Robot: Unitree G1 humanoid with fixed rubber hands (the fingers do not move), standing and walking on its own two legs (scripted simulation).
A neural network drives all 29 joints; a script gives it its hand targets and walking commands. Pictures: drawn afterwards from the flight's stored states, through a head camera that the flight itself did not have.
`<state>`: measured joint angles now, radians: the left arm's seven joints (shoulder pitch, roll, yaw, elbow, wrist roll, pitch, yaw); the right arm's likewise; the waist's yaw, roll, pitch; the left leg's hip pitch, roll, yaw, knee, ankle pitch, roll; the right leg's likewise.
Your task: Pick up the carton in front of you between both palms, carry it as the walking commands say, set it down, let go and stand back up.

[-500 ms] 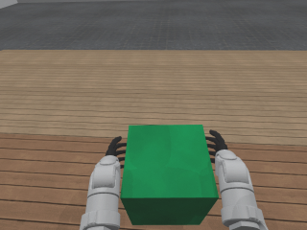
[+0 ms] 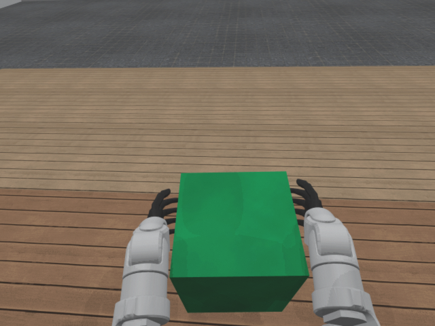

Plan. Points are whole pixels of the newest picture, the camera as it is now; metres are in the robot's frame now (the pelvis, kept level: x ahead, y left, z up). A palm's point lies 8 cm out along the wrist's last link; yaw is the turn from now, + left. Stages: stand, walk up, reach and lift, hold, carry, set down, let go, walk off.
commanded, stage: carry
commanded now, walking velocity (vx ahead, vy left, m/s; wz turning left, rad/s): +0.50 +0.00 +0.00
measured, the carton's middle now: (234, 246) +0.29 +0.00 -0.02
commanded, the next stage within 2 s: none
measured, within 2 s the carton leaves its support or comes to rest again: neither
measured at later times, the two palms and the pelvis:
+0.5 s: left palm (172, 161) +0.44 +0.14 +0.09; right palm (305, 156) +0.44 -0.16 +0.09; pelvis +0.18 -0.01 +0.00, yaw -1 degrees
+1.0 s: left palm (196, 93) +0.75 +0.10 +0.10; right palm (291, 87) +0.77 -0.20 +0.10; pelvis +0.49 -0.06 +0.01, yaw +1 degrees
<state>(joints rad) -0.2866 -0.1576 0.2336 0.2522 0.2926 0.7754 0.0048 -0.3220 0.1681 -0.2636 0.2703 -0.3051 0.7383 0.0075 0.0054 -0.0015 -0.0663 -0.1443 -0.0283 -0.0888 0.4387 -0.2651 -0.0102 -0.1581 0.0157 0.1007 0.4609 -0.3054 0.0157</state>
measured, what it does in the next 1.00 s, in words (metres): walks ahead: left foot, then right foot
